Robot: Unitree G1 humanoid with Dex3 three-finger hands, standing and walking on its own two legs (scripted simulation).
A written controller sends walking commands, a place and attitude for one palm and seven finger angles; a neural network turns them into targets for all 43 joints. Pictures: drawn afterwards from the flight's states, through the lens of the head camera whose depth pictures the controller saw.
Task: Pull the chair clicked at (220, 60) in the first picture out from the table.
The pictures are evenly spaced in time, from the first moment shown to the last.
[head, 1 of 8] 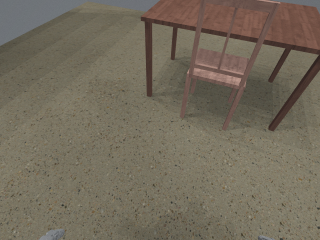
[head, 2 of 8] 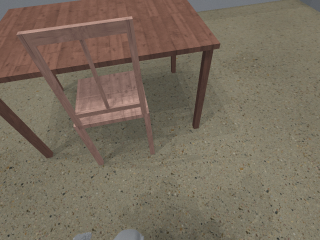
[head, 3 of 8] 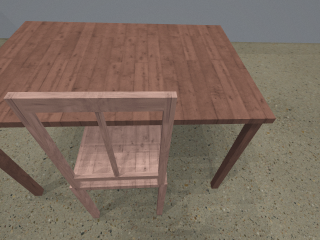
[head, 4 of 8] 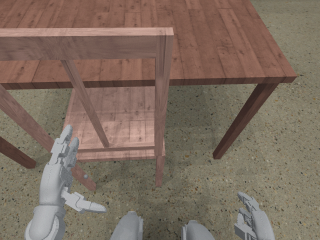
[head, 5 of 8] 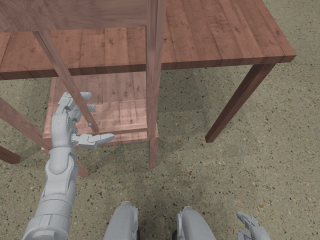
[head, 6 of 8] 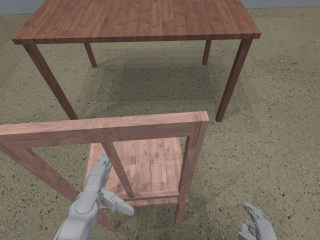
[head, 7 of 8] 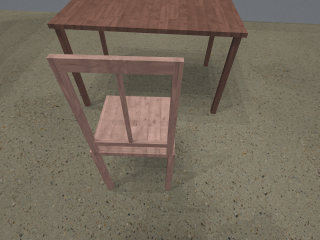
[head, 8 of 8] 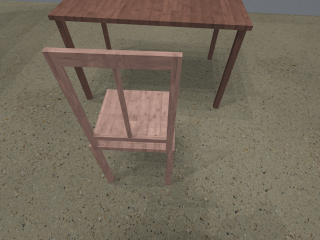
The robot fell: no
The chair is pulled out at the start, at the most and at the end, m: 0.00 0.57 0.57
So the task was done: yes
